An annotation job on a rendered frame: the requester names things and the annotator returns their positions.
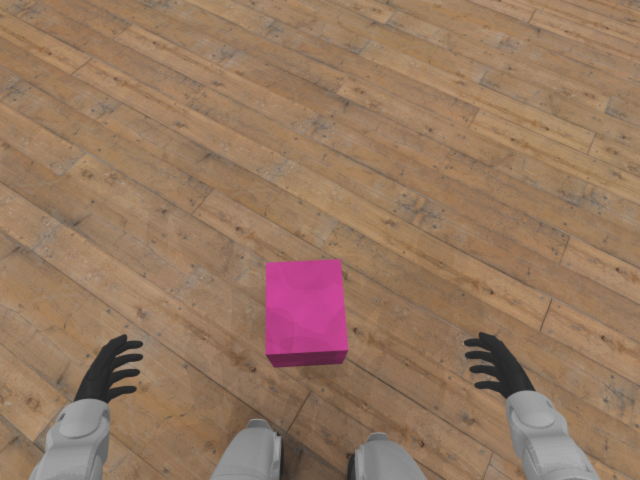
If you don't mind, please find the right robot hand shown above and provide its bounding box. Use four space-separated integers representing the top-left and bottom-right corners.
464 332 536 399

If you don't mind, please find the robot shin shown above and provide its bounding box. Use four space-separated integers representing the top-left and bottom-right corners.
364 432 388 446
247 419 274 432

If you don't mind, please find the carton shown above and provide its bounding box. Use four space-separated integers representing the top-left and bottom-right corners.
265 259 348 368

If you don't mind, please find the left robot hand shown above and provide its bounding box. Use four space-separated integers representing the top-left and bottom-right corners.
73 334 143 404

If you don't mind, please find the left robot shin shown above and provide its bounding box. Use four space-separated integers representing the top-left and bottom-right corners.
247 419 274 432

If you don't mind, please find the right robot shin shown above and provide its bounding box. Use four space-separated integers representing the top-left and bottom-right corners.
364 432 388 446

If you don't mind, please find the left robot forearm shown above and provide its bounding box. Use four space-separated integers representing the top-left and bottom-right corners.
28 399 110 480

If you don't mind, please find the right robot forearm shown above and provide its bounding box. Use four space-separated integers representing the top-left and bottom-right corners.
506 390 601 480

